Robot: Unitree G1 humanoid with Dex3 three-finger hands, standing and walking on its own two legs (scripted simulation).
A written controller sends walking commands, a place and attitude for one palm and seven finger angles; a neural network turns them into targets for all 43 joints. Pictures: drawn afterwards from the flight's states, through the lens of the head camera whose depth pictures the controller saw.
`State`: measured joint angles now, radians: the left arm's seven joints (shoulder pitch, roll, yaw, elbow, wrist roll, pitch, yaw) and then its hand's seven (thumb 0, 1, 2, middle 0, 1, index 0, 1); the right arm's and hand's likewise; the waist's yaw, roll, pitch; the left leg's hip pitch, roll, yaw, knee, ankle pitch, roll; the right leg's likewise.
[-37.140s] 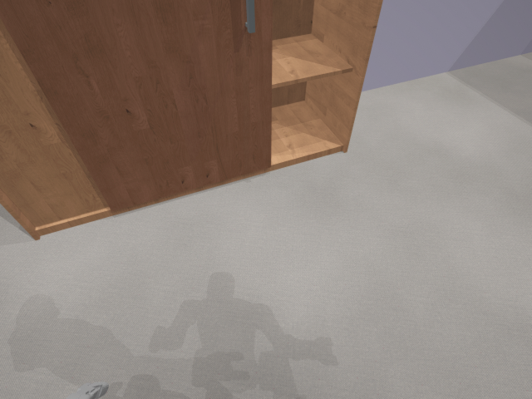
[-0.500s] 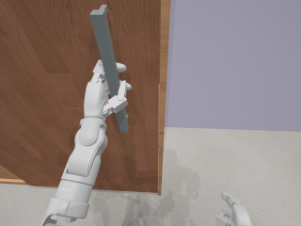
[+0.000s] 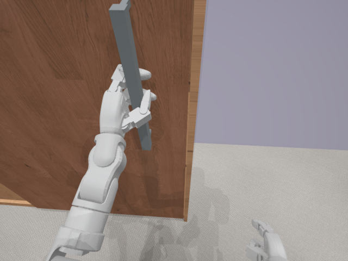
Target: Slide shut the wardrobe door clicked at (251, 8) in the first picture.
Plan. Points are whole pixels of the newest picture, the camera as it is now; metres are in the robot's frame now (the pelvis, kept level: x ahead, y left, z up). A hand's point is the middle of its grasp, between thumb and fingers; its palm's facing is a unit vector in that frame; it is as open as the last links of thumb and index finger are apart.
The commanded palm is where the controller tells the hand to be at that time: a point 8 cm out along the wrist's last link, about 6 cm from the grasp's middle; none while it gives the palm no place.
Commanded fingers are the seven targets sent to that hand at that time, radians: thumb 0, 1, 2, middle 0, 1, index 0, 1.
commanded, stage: step sideways, sliding the door along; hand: left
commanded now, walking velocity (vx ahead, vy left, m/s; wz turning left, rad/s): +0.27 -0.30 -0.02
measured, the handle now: (139, 92) +0.40 +0.10 +0.19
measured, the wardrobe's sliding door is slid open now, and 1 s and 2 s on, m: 0.00 0.00 0.00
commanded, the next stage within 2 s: stop walking and hold the door there in 0.36 s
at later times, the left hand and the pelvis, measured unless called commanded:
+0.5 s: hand (148, 110) +0.36 +0.08 +0.19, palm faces +0.02 -1.00 -0.03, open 6.1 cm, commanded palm +0.33 +0.12 +0.19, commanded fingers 0.00 0.90 0.90 -0.45 -1.40 -0.45 -1.40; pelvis +0.01 -0.01 +0.00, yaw +0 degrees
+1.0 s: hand (148, 109) +0.36 +0.08 +0.18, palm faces +0.16 -0.98 -0.14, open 6.2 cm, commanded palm +0.32 +0.12 +0.19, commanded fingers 0.00 0.90 0.90 -0.45 -1.40 -0.45 -1.40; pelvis +0.02 -0.07 +0.01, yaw -3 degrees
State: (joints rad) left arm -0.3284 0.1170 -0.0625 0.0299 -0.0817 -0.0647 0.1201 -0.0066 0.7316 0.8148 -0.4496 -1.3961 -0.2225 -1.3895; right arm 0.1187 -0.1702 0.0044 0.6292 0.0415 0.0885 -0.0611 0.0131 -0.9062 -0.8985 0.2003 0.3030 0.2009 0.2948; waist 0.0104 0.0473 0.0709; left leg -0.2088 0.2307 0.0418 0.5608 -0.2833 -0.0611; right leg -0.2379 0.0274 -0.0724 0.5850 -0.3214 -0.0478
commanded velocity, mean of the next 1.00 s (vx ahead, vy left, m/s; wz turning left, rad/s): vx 0.10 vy -0.13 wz -0.01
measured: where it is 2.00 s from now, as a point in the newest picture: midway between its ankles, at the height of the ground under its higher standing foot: outside the picture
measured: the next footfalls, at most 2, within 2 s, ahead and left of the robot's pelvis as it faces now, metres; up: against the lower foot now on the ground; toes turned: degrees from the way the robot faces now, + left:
left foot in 0.52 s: +0.04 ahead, +0.10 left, +0.00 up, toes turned +1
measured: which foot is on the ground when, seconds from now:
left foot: down 0.00-0.38, up 0.40-0.50, down 0.52-1.00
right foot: down 0.00-1.00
